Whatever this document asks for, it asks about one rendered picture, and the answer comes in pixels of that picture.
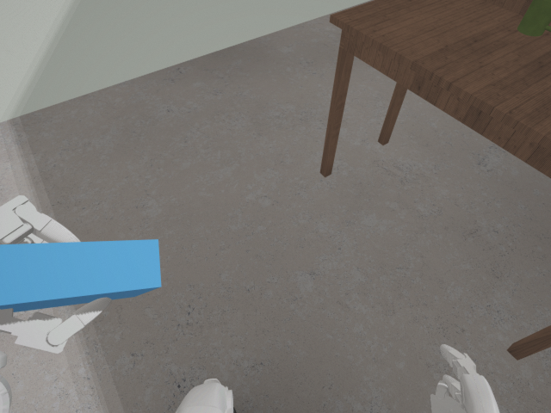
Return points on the robot left thigh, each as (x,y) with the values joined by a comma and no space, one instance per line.
(207,398)

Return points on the robot left hand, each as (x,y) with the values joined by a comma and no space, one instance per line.
(21,223)

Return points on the sponge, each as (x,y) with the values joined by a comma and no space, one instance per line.
(44,275)

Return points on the robot right hand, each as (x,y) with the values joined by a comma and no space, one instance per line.
(471,395)

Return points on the table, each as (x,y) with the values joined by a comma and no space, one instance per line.
(465,57)

